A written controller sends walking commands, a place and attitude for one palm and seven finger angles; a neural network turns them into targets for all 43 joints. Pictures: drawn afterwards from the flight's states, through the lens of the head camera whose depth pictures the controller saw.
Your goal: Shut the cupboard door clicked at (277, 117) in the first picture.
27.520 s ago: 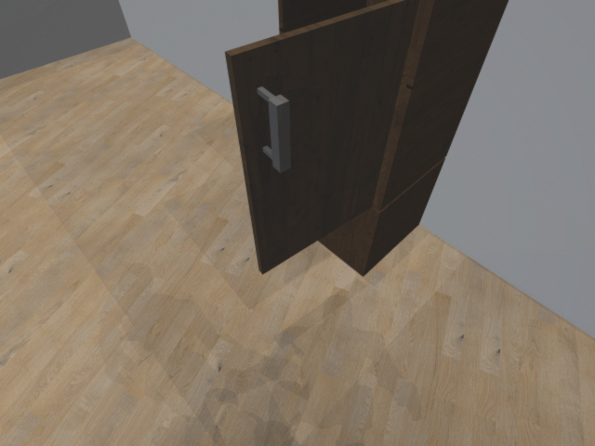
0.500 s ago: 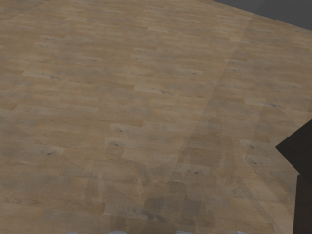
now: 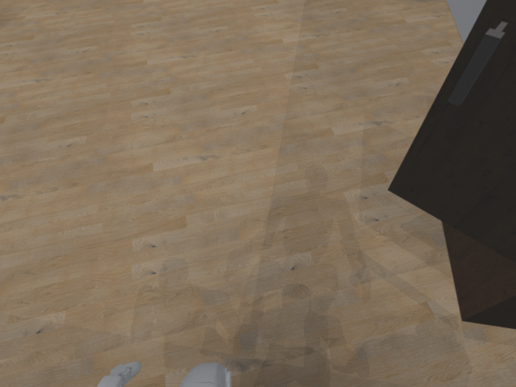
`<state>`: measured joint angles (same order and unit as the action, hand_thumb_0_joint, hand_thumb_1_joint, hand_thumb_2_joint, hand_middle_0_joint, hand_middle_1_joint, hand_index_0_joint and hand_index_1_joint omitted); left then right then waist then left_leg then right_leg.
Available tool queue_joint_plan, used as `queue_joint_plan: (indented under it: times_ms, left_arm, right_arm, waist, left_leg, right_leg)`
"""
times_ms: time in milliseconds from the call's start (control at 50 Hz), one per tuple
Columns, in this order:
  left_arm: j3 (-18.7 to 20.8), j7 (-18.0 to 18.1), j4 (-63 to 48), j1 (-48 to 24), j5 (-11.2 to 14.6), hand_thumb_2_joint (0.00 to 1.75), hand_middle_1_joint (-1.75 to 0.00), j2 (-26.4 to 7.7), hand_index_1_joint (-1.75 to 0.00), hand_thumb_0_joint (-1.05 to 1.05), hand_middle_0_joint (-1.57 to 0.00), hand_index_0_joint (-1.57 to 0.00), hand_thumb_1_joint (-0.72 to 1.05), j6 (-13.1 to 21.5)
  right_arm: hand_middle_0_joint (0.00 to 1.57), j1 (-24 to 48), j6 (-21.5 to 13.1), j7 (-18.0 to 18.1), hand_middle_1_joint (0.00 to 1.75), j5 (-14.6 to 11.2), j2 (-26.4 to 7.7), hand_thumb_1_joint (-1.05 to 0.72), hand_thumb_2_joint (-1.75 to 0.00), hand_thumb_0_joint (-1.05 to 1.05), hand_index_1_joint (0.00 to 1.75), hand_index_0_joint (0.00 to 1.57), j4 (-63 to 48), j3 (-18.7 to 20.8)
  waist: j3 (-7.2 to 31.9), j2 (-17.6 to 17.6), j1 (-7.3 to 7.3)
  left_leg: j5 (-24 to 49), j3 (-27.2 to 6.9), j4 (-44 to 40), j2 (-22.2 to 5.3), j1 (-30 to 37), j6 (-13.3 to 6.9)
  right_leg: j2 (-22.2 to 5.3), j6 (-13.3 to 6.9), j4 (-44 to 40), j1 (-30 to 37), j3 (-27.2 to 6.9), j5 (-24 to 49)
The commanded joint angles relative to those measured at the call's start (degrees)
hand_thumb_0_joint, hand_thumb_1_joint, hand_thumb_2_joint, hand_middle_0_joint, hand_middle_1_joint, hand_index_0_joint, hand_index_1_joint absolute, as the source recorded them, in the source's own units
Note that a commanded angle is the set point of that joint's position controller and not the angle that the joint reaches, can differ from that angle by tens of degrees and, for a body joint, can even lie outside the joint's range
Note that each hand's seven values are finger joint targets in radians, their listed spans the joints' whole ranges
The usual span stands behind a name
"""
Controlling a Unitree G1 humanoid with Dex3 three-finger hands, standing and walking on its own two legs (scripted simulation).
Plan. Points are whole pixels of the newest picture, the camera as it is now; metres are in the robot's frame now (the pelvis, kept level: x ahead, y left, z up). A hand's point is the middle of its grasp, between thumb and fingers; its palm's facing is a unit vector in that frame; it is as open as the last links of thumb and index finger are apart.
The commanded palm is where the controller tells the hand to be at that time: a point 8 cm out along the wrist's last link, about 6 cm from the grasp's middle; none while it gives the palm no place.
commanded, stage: turn to face it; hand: left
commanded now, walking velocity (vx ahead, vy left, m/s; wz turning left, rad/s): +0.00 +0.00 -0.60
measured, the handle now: (477, 65) +0.64 -0.38 +0.12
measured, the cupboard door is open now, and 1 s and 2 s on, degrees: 58 58 58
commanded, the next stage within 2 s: take the last steps up to it in 1.12 s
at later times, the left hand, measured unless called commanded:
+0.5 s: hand (141, 356) +0.18 +0.23 -0.16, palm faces -0.26 -0.95 -0.20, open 7.4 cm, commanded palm none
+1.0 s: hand (201, 342) +0.20 +0.12 -0.15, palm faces -0.49 -0.84 -0.23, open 7.4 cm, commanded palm none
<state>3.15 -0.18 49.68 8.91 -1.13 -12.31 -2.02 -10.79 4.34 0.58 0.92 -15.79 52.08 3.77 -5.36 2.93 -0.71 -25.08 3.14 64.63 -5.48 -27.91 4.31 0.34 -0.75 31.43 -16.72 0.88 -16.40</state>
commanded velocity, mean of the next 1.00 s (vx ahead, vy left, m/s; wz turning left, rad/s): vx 0.00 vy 0.00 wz -0.49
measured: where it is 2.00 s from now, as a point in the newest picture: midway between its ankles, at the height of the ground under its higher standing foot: outside the picture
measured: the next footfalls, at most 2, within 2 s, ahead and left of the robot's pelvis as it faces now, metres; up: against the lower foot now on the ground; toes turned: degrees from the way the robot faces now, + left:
left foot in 0.22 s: +0.07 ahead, +0.14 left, +0.00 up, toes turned -4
right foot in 0.70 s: +0.01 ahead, -0.10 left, +0.00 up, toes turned -30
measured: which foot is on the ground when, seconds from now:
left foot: up 0.00-0.20, down 0.22-0.70, up 0.72-1.00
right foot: down 0.00-0.22, up 0.24-0.68, down 0.70-1.00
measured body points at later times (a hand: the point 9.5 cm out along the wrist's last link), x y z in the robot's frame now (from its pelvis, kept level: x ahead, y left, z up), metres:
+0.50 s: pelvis +0.03 +0.05 +0.01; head +0.09 +0.07 +0.46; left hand +0.19 +0.28 -0.14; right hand +0.02 -0.20 -0.12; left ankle +0.03 +0.14 -0.73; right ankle -0.04 -0.09 -0.65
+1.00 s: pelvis +0.04 +0.00 +0.01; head +0.07 -0.03 +0.45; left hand +0.23 +0.17 -0.13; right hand -0.04 -0.25 -0.14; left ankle +0.10 +0.14 -0.67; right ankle -0.02 -0.07 -0.73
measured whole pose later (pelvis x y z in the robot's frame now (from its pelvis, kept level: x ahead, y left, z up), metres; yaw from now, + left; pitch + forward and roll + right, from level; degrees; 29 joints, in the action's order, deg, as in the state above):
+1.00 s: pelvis +0.04 +0.00 +0.01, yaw -31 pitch +2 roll +1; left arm 2.3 0.1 52.8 10.6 -1.2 -10.4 -1.2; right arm -10.9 3.4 0.5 0.9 -13.4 53.2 2.8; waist -3.1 1.3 -0.5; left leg -22.0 1.0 56.4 -4.5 -27.8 5.0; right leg 1.5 -2.5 26.9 -14.6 0.2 -14.7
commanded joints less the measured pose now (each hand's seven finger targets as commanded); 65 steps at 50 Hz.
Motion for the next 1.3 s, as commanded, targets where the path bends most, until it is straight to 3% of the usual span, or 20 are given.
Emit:
queue_joint_plan:
  times_ms: [0,100,160,180,200,220,320,560,640,680,700,740,820,980,1060,1100,1120,1140,1220,1280]
  left_arm:
    - [3.1,0.8,-4.1,0.9,-0.2,0.90,-0.30,-11.9,-0.30,0.00,-0.20,-0.20,0.90,1.2]
    - [3.7,0.5,-3.1,2.3,-0.6,0.90,-0.30,-13.2,-0.30,0.00,-0.20,-0.20,0.90,0.7]
    - [3.6,0.5,-3.5,-1.3,-0.1,0.90,-0.30,-12.1,-0.30,0.00,-0.20,-0.20,0.90,0.2]
    - [3.0,0.3,-4.4,-1.1,0.5,0.90,-0.30,-9.7,-0.30,0.00,-0.20,-0.20,0.90,-0.1]
    - [2.3,-0.2,-5.3,1.3,1.0,0.90,-0.30,-6.0,-0.30,0.00,-0.20,-0.20,0.90,-0.3]
    - [2.4,-0.2,-5.4,0.1,0.4,0.90,-0.30,-7.4,-0.30,0.00,-0.20,-0.20,0.90,-0.3]
    - [3.0,-1.6,-3.0,0.7,0.0,0.90,-0.30,-6.6,-0.30,0.00,-0.20,-0.20,0.90,-1.1]
    - [2.1,-2.2,-4.6,-4.5,-0.2,0.90,-0.30,-4.5,-0.30,0.00,-0.20,-0.20,0.90,-1.1]
    - [2.7,-1.6,-2.3,3.2,-0.2,0.90,-0.30,-6.6,-0.30,0.00,-0.20,-0.20,0.90,-0.2]
    - [4.3,0.0,0.0,11.1,-0.4,0.90,-0.30,-17.0,-0.30,0.00,-0.20,-0.20,0.90,1.2]
    - [4.1,0.7,0.0,10.9,0.3,0.90,-0.30,-17.3,-0.30,0.00,-0.20,-0.20,0.90,0.9]
    - [3.7,1.6,-1.9,3.0,0.0,0.90,-0.30,-13.5,-0.30,0.00,-0.20,-0.20,0.90,0.9]
    - [2.1,1.2,-2.8,-0.5,0.2,0.90,-0.30,-9.5,-0.30,0.00,-0.20,-0.20,0.90,1.7]
    - [2.8,1.2,-0.1,4.1,-0.5,0.90,-0.30,-10.1,-0.30,0.00,-0.20,-0.20,0.90,1.7]
    - [2.8,1.2,0.8,2.7,-0.2,0.90,-0.30,-9.9,-0.30,0.00,-0.20,-0.20,0.90,1.3]
    - [2.1,1.2,0.4,2.9,0.5,0.90,-0.30,-6.6,-0.30,0.00,-0.20,-0.20,0.90,1.0]
    - [1.5,0.9,0.2,5.4,0.9,0.90,-0.30,-3.8,-0.30,0.00,-0.20,-0.20,0.90,0.8]
    - [1.5,1.0,-0.2,4.4,0.6,0.90,-0.30,-4.6,-0.30,0.00,-0.20,-0.20,0.90,0.6]
    - [2.3,0.0,1.5,3.5,0.0,0.90,-0.30,-4.5,-0.30,0.00,-0.20,-0.20,0.90,-0.4]
    - [1.7,-1.2,1.6,2.0,-0.2,0.90,-0.30,-3.8,-0.30,0.00,-0.20,-0.20,0.90,-0.2]
  right_arm:
    - [0.20,0.3,-2.2,0.2,0.30,0.0,-2.9,-0.90,-0.90,0.00,0.30,0.20,-5.3,0.4]
    - [0.20,2.1,-3.0,0.6,0.30,-0.5,-2.4,-0.90,-0.90,0.00,0.30,0.20,-6.7,0.2]
    - [0.20,-4.3,-3.8,1.0,0.30,-0.8,-3.2,-0.90,-0.90,0.00,0.30,0.20,-4.9,0.2]
    - [0.20,-6.4,-4.5,1.3,0.30,-0.4,-6.4,-0.90,-0.90,0.00,0.30,0.20,-4.3,0.7]
    - [0.20,-7.4,-4.9,1.4,0.30,0.4,-12.4,-0.90,-0.90,0.00,0.30,0.20,-4.7,1.7]
    - [0.20,-8.1,-4.5,1.7,0.30,0.7,-13.4,-0.90,-0.90,0.00,0.30,0.20,-5.0,1.7]
    - [0.20,-2.8,-4.9,2.4,0.30,0.9,-6.8,-0.90,-0.90,0.00,0.30,0.20,-6.1,0.0]
    - [0.20,-6.2,-4.3,1.2,0.30,1.0,-8.2,-0.90,-0.90,0.00,0.30,0.20,-2.6,1.6]
    - [0.20,-3.2,-4.0,0.7,0.30,0.4,-8.9,-0.90,-0.90,0.00,0.30,0.20,-2.7,1.9]
    - [0.20,0.4,-3.6,0.2,0.30,-0.3,-2.3,-0.90,-0.90,0.00,0.30,0.20,-6.4,0.1]
    - [0.20,0.4,-2.3,0.7,0.30,-0.5,-3.9,-0.90,-0.90,0.00,0.30,0.20,-6.3,0.0]
    - [0.20,-0.3,-2.2,0.8,0.30,-0.2,-3.1,-0.90,-0.90,0.00,0.30,0.20,-5.1,0.2]
    - [0.20,-3.5,-2.0,0.2,0.30,0.3,-2.6,-0.90,-0.90,0.00,0.30,0.20,-2.0,0.1]
    - [0.20,0.3,-2.7,0.7,0.30,-0.2,-1.1,-0.90,-0.90,0.00,0.30,0.20,-3.0,-0.3]
    - [0.20,-3.0,-3.5,1.2,0.30,-0.6,-0.5,-0.90,-0.90,0.00,0.30,0.20,-1.7,-0.6]
    - [0.20,-6.7,-4.7,1.5,0.30,-0.2,-4.2,-0.90,-0.90,0.00,0.30,0.20,-0.3,-0.3]
    - [0.20,-6.7,-4.9,1.8,0.30,0.4,-8.8,-0.90,-0.90,0.00,0.30,0.20,-0.8,0.4]
    - [0.20,-6.6,-4.3,2.0,0.30,0.7,-9.1,-0.90,-0.90,0.00,0.30,0.20,-1.2,0.4]
    - [0.20,-3.2,-4.7,2.7,0.30,1.2,-4.8,-0.90,-0.90,0.00,0.30,0.20,-1.6,-1.0]
    - [0.20,-6.9,-5.1,2.5,0.30,1.3,-6.0,-0.90,-0.90,0.00,0.30,0.20,-0.5,-0.3]
  waist:
    - [9.6,-10.2,0.70]
    - [8.9,-11.6,1.83]
    - [10.4,-11.4,-1.80]
    - [12.0,-2.8,-2.40]
    - [13.0,15.0,-1.90]
    - [12.2,13.3,-2.87]
    - [8.2,7.8,0.20]
    - [6.4,9.6,-1.85]
    - [8.6,4.1,2.85]
    - [9.7,-20.7,6.59]
    - [9.2,-17.3,5.87]
    - [6.2,-19.0,2.42]
    - [9.1,-10.9,-0.65]
    - [8.8,-10.5,1.65]
    - [9.1,-11.5,-0.26]
    - [11.1,-1.6,-1.33]
    - [11.7,11.0,-0.39]
    - [9.9,11.4,-1.18]
    - [5.4,7.9,0.58]
    - [7.9,6.0,-1.37]
  left_leg:
    - [2.9,-1.6,-5.3,0.5,-2.4,1.1]
    - [0.7,-1.1,-19.3,2.9,2.4,0.7]
    - [12.0,-1.2,-36.7,3.6,15.8,0.1]
    - [14.8,-6.3,-44.4,-2.4,23.1,-1.6]
    - [25.7,-21.0,-47.0,-17.6,29.1,-7.3]
    - [31.5,-23.2,-46.3,-23.0,25.5,-12.4]
    - [47.9,-4.3,-42.0,-13.5,25.3,-10.3]
    - [38.6,3.3,-40.6,-16.4,23.5,-10.7]
    - [30.2,7.7,-29.9,-14.4,15.9,-5.8]
    - [-12.5,8.6,-4.0,0.5,-6.6,0.1]
    - [-12.3,-0.2,3.0,-0.3,-6.6,-0.6]
    - [-4.7,-3.6,5.6,-1.3,-11.2,-0.6]
    - [4.6,-2.3,0.5,-0.3,-3.3,0.6]
    - [0.8,-1.7,-15.2,1.8,-0.7,0.5]
    - [9.0,-1.0,-32.4,3.6,10.5,-0.5]
    - [23.3,-6.8,-44.1,-3.6,24.1,-2.9]
    - [36.1,-17.7,-44.0,-14.7,27.2,-8.6]
    - [38.6,-19.5,-45.5,-19.2,23.5,-13.6]
    - [42.6,-10.1,-45.0,-13.3,20.4,-12.7]
    - [31.6,-9.0,-46.3,-13.4,26.6,-12.2]
  right_leg:
    - [-12.5,-9.0,-10.0,9.0,-13.2,24.2]
    - [-13.0,-10.0,-7.7,7.6,-18.6,27.2]
    - [-9.4,-5.2,-2.4,0.3,-18.1,22.6]
    - [-4.2,-2.0,3.0,-5.5,-13.8,13.7]
    - [3.5,1.9,16.0,-15.7,-5.4,-12.5]
    - [1.9,2.2,28.5,-15.6,-4.3,-20.4]
    - [-1.6,4.5,38.6,-17.9,-2.5,-10.0]
    - [-2.1,2.7,15.6,-8.2,4.3,-8.1]
    - [-1.4,0.2,-2.7,7.8,4.6,6.2]
    - [-22.2,-10.1,-10.9,19.0,-25.0,35.5]
    - [-24.2,-13.2,-12.9,13.4,-24.5,29.4]
    - [-18.9,-11.3,-14.6,11.4,-21.2,16.9]
    - [-12.1,-8.4,-11.7,8.1,-10.1,24.7]
    - [-13.9,-11.2,-10.3,11.2,-15.3,28.3]
    - [-11.8,-8.2,-5.8,6.8,-15.8,29.3]
    - [-4.9,-2.7,1.0,-2.1,-10.5,16.7]
    - [1.0,0.5,8.8,-8.5,-4.1,-3.1]
    - [1.4,1.1,19.2,-9.2,-3.0,-17.7]
    - [-1.2,2.4,30.4,-12.0,-4.3,-11.2]
    - [-1.2,2.5,29.2,-14.8,-1.5,-9.0]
